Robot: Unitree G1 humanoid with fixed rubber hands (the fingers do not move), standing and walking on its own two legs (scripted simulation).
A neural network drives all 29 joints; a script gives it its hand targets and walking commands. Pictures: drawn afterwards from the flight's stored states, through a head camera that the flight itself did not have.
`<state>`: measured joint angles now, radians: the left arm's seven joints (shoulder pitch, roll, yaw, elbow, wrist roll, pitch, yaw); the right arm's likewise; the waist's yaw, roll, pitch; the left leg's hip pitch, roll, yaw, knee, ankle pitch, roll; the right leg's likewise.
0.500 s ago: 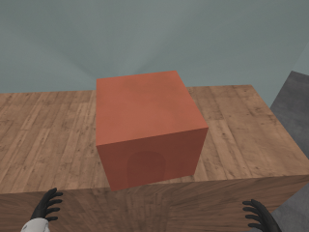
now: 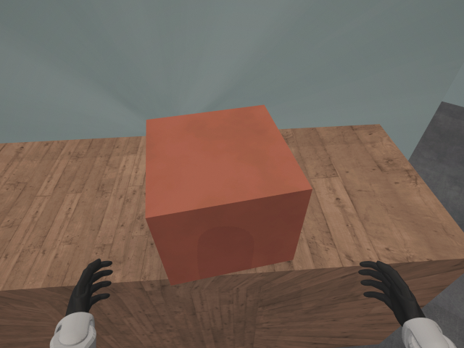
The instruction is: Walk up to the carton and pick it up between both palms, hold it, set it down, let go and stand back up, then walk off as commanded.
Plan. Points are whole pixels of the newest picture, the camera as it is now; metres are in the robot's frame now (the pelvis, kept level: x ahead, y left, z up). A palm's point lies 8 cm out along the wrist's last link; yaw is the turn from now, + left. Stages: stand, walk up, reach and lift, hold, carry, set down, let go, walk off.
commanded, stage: reach and lift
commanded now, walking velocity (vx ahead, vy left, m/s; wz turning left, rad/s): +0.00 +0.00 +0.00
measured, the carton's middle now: (220, 190) +0.44 +0.04 +0.02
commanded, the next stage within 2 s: none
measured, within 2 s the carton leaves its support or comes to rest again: neither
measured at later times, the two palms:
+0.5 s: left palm (94, 292) +0.21 +0.24 +0.02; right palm (402, 288) +0.21 -0.27 +0.02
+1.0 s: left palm (89, 253) +0.26 +0.25 +0.06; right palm (393, 233) +0.28 -0.27 +0.07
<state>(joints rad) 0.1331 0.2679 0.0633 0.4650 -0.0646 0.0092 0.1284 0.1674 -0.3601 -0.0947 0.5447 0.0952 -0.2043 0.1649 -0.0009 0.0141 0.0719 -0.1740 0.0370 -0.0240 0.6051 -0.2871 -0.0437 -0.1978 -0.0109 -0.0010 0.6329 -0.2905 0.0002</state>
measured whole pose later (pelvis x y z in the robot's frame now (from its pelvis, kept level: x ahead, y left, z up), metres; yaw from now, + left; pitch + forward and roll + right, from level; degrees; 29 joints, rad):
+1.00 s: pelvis +0.02 +0.00 +0.01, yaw +0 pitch -4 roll +1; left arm 0.11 0.22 0.11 0.10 -0.14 0.16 0.17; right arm 0.00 -0.45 -0.06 0.29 0.30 -0.03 0.16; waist 0.00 0.01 0.06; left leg -0.17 0.04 -0.01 0.50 -0.25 -0.05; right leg -0.20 -0.01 0.01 0.53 -0.26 0.00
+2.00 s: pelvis +0.02 +0.00 +0.01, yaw -1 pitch -2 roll +0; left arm -0.51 0.24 0.26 0.18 -0.14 0.60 0.14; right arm -0.74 -0.53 0.03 0.57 0.38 0.35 0.13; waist 0.02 0.02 0.06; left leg -0.22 0.04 -0.01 0.47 -0.22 -0.04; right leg -0.25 -0.01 0.01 0.50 -0.22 0.00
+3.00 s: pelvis +0.02 +0.00 +0.01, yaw -1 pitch +14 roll +0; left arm -0.65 0.27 0.10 0.91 -0.18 -0.12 0.10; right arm -0.77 -0.37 0.12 0.98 0.39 -0.13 0.09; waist 0.07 0.02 -0.08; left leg -0.53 0.04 -0.01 0.47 -0.18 -0.05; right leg -0.56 -0.01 0.01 0.50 -0.18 0.00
